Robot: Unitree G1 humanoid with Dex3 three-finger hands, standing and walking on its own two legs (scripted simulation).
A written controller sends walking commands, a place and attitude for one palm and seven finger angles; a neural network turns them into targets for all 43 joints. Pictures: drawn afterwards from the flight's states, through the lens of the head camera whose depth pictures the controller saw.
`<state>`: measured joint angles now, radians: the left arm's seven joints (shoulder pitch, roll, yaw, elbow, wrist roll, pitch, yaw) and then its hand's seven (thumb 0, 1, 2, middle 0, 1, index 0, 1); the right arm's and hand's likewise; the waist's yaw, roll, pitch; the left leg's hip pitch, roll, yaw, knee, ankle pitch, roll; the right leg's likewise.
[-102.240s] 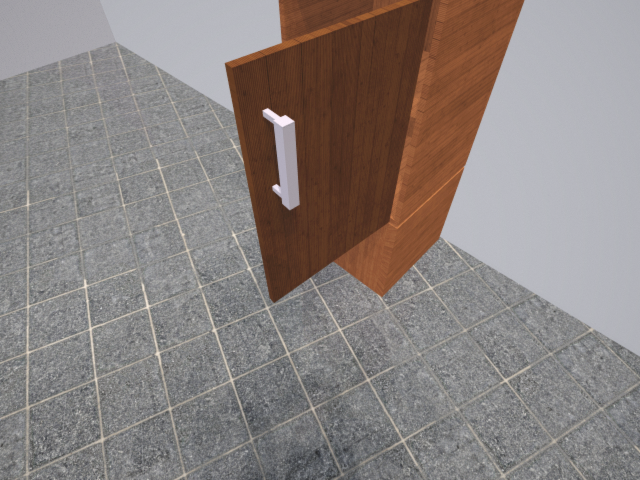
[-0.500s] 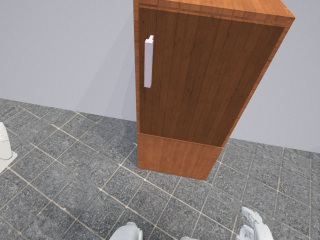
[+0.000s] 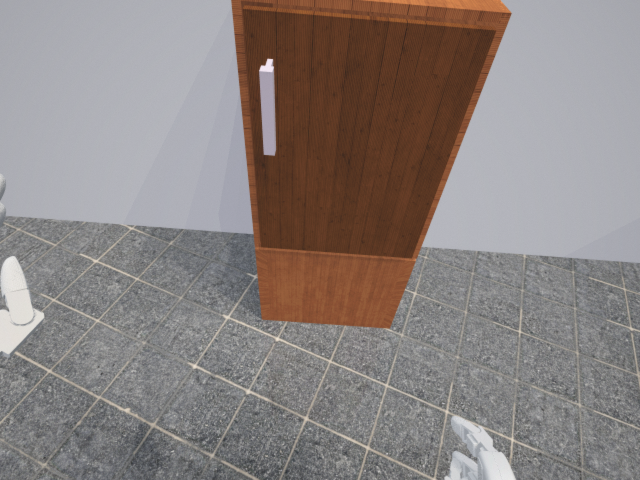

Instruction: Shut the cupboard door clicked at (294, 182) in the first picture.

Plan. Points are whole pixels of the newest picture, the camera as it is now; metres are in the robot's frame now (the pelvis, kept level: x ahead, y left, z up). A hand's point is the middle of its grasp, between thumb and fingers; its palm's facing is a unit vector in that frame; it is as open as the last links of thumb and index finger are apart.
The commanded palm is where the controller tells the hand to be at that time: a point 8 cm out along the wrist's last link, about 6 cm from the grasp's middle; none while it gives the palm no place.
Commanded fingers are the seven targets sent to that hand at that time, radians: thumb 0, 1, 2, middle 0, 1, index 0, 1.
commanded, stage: stop stepping back and stand still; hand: left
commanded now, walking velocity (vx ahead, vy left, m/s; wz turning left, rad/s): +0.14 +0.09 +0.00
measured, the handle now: (269, 108) +0.72 +0.14 +0.10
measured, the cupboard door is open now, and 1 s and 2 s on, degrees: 0 0 0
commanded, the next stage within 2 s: let the arm hang, fingers relaxed in 0.44 s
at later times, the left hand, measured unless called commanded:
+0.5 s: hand (21, 329) +0.20 +0.27 +0.17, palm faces +0.42 -0.80 -0.43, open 7.4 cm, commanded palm +0.14 +0.31 +0.19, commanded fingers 0.00 0.90 0.90 -0.20 -0.30 -0.20 -0.30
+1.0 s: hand out of the picture -0.04 +0.21 -0.17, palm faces +0.02 -0.99 -0.16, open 7.1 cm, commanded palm none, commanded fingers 0.00 0.90 0.90 -0.20 -0.30 -0.20 -0.30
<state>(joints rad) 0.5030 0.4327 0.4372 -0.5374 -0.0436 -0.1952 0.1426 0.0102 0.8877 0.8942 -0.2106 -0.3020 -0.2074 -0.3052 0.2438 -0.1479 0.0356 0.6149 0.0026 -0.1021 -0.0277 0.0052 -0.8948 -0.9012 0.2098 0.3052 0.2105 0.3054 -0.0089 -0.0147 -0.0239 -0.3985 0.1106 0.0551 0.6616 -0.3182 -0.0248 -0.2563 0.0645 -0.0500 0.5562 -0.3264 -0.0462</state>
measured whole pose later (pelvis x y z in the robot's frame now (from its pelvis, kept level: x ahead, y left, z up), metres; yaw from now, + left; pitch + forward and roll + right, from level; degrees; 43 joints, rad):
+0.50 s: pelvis +0.00 +0.02 +0.01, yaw -1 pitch +0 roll -1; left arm 0.54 0.39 0.40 -0.46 -0.03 -0.21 0.16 0.01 0.89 0.89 -0.21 -0.30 -0.21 -0.31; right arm 0.24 -0.19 0.02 0.65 0.00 -0.11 -0.06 0.01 -0.90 -0.90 0.20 0.30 0.21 0.30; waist -0.01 0.00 -0.02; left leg -0.28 0.01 0.02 0.51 -0.23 0.02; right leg -0.20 0.04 -0.01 0.45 -0.26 -0.02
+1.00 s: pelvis -0.02 +0.03 +0.01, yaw +1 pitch -1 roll -1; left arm 0.35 0.22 0.01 1.01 0.02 0.04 0.00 0.00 0.96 0.89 -0.21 -0.30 -0.20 -0.30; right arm 0.29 -0.22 0.01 1.01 -0.02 0.03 -0.02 0.00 -0.90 -0.90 0.20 0.30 0.20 0.30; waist 0.00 -0.05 0.06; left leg -0.28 -0.02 0.00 0.48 -0.18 0.04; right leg -0.19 0.02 -0.03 0.44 -0.23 -0.01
